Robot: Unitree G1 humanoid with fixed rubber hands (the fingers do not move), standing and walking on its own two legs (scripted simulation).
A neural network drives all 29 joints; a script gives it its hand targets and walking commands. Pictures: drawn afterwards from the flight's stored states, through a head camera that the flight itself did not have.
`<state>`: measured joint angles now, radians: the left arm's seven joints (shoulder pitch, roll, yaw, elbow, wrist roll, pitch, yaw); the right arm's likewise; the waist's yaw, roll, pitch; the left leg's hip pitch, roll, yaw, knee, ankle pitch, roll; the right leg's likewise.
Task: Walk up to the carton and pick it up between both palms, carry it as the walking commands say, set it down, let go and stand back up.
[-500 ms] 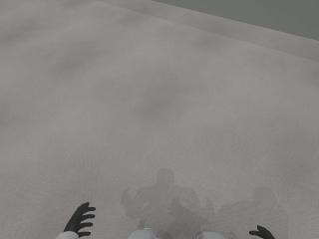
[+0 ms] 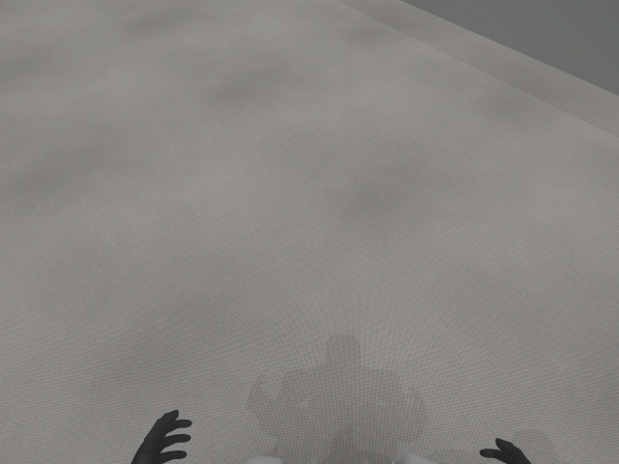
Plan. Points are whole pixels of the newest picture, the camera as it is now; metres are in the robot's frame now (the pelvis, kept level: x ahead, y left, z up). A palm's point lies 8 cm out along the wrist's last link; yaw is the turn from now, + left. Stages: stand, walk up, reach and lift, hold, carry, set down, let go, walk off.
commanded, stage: walk up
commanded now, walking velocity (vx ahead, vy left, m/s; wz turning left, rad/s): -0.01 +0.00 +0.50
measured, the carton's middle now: out of the picture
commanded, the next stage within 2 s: none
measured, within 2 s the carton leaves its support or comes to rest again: neither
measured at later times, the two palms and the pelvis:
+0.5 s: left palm out of the picture +0.04 +0.23 -0.06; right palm out of the picture +0.08 -0.25 -0.12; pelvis -0.04 -0.04 +0.02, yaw +10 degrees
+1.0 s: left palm out of the picture -0.06 +0.27 -0.09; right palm out of the picture +0.10 -0.22 -0.10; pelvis -0.09 -0.03 +0.01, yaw +23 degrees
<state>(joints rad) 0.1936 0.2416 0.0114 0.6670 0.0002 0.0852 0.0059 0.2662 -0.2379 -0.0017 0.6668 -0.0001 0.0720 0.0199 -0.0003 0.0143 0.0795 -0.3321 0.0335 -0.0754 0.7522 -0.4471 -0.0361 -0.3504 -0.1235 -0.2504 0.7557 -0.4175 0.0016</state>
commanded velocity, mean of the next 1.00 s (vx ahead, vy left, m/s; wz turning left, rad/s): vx -0.01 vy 0.00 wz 0.50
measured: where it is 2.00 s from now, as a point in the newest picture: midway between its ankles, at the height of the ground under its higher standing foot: outside the picture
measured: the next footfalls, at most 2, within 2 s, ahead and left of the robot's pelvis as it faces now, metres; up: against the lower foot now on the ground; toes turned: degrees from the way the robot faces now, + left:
right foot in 0.34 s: +0.02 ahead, -0.12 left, +0.00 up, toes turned +2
left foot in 0.74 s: -0.10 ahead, +0.10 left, +0.00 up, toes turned +17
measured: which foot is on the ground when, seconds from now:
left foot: down 0.00-0.34, up 0.36-0.72, down 0.74-1.00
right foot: up 0.00-0.32, down 0.34-0.76, up 0.78-1.00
